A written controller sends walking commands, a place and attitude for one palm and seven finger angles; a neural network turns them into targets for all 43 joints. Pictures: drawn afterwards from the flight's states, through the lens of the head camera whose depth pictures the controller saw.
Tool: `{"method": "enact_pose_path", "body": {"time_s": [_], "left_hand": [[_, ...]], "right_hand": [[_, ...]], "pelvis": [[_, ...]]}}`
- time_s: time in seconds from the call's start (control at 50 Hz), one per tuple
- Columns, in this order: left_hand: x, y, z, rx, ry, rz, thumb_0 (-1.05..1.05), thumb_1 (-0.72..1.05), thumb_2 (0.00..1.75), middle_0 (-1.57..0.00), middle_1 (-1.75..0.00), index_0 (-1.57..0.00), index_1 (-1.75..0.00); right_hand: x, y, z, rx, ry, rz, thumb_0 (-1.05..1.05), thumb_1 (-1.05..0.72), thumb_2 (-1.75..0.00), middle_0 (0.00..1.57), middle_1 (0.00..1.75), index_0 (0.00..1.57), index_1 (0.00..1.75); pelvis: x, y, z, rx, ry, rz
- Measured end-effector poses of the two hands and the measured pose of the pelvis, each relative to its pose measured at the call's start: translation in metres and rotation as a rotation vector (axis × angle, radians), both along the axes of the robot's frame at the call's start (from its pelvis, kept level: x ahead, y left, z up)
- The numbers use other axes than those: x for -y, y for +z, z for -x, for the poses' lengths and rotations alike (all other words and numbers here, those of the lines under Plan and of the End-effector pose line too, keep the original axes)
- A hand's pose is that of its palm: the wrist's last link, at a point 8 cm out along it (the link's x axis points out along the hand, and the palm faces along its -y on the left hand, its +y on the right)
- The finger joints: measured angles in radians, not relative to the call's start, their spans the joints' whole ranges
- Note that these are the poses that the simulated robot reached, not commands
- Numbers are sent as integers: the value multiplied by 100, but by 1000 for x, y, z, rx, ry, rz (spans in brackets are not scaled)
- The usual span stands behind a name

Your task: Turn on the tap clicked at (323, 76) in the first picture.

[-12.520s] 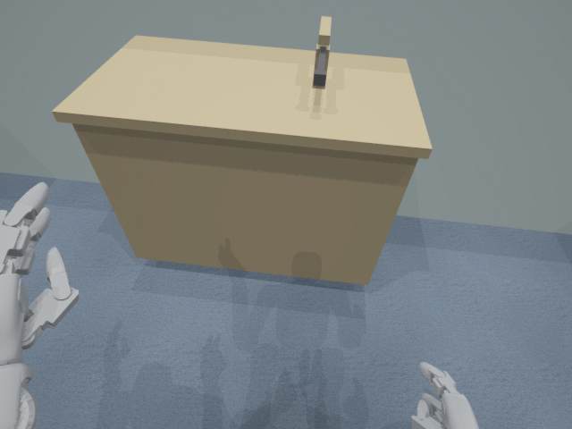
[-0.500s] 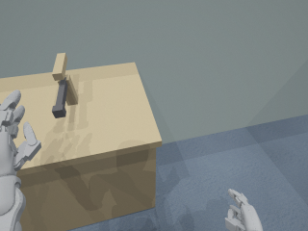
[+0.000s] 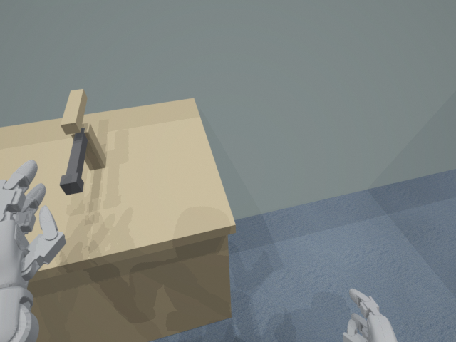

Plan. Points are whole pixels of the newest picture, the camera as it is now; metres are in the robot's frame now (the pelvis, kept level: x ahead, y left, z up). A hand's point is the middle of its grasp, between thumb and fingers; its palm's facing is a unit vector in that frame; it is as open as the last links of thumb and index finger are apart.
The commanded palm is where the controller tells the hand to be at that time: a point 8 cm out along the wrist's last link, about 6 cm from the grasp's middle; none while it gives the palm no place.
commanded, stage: turn the palm inward beside the body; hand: left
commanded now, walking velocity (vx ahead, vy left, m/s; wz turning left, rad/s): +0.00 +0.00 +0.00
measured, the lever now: (72, 183) +0.33 +0.34 +0.11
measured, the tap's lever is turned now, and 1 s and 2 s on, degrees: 0 0 0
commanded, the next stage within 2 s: reach beside the lever's end, fingers flat in 1.28 s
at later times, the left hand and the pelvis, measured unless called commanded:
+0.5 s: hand (50, 253) +0.17 +0.25 +0.16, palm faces +0.52 -0.84 -0.16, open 7.4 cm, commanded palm +0.11 +0.29 +0.17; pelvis -0.02 +0.01 +0.00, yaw +0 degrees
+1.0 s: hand (57, 259) +0.17 +0.24 +0.16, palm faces +0.53 -0.84 -0.11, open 7.4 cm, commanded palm +0.11 +0.28 +0.17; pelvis -0.02 +0.00 +0.00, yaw +1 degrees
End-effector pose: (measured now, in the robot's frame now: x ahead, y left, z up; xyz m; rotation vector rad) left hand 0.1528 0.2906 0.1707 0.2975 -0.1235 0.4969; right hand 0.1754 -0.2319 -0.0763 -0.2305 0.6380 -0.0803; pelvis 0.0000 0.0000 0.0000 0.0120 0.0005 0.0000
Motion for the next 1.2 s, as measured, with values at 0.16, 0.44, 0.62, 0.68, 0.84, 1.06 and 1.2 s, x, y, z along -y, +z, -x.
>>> {"method": "enact_pose_path", "body": {"time_s": [0.16,0.44,0.62,0.68,0.84,1.06,1.2], "left_hand": [[0,1,2,22,-4,28,2,90,90,-21,-30,-21,-30],[1,-1,21,-1,29,98,1,90,90,-21,-30,-21,-30],[7,-5,32,-13,40,129,2,90,90,-21,-30,-21,-30],[9,-4,35,-11,42,140,2,90,90,-21,-30,-21,-30],[13,-4,39,-6,60,165,2,90,90,-21,-30,-21,-30],[21,-1,33,-14,58,174,2,90,90,-21,-30,-21,-30],[22,-2,32,-11,66,178,2,90,90,-21,-30,-21,-30]], "right_hand": [[-21,6,-9,45,20,-19,1,-90,-89,20,30,21,30],[-45,14,-2,80,61,-44,1,-90,-89,21,30,21,30],[-42,14,5,85,67,-36,1,-90,-89,21,30,21,30],[-40,15,5,91,66,-36,1,-90,-89,21,30,21,30],[-35,15,3,103,66,-37,1,-90,-89,21,30,21,30],[-31,17,-6,124,72,-50,1,-90,-89,21,30,21,30],[-28,17,-10,125,72,-51,1,-90,-89,21,30,21,30]], "pelvis": [[-9,-1,2,3,0,4],[-15,2,19,38,3,11],[-13,4,25,54,8,13],[-12,4,25,56,9,13],[-8,4,24,62,15,13],[-3,5,19,63,15,8],[0,4,16,63,16,6]]}}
